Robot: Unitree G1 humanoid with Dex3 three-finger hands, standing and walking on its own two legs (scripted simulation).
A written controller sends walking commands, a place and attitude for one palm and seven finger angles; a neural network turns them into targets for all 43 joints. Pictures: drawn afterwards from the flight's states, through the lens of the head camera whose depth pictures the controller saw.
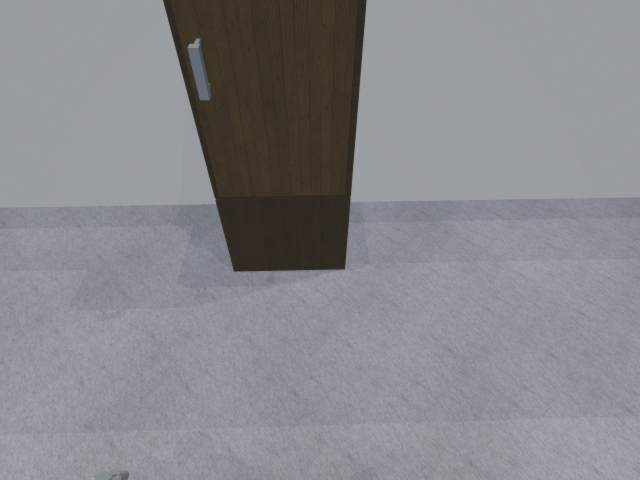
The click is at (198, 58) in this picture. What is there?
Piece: cupboard door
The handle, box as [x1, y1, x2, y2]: [187, 38, 210, 99]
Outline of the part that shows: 196,38 194,43 189,44 187,48 199,98 209,99 210,85 207,81 200,49 201,42 200,38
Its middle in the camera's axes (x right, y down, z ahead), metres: -0.29 -0.40 +0.92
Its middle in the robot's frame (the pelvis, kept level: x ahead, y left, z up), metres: +0.96 +0.34 +0.08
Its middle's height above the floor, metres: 0.85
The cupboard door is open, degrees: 0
